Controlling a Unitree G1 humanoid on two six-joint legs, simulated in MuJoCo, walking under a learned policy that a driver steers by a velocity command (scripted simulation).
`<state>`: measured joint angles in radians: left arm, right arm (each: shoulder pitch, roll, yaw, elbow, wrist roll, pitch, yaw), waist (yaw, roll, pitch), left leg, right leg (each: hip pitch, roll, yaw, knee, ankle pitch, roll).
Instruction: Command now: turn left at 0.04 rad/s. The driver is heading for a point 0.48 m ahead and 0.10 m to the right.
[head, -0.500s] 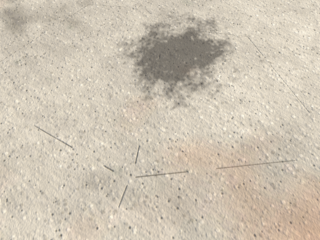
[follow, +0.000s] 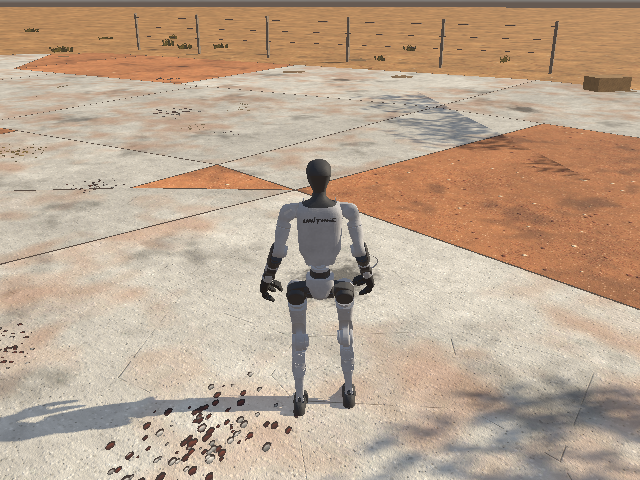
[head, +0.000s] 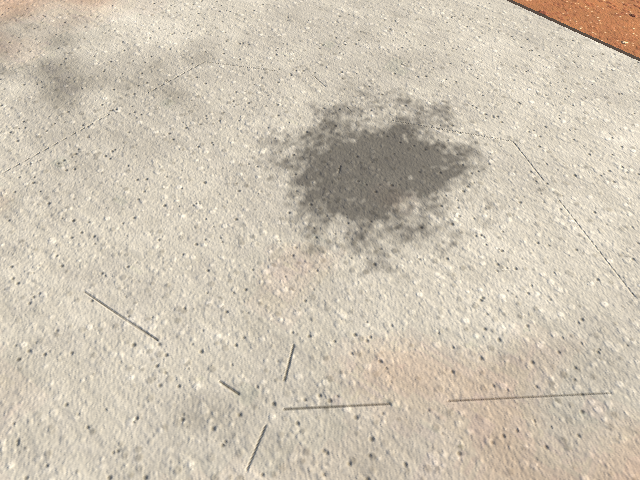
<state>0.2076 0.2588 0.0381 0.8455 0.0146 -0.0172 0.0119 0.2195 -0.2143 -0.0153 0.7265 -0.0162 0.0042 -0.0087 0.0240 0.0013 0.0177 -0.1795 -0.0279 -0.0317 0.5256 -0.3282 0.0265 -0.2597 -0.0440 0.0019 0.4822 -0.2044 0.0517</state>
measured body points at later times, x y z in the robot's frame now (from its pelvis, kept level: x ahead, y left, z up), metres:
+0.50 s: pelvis +0.01 +0.00 +0.00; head +0.02 +0.00 +0.45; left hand +0.09 +0.27 -0.14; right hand +0.08 -0.26 -0.13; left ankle -0.03 +0.10 -0.74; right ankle +0.03 -0.15 -0.74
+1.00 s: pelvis +0.01 +0.00 +0.00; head +0.02 +0.00 +0.45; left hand +0.04 +0.25 -0.15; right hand +0.02 -0.25 -0.15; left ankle -0.03 +0.10 -0.74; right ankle +0.03 -0.15 -0.74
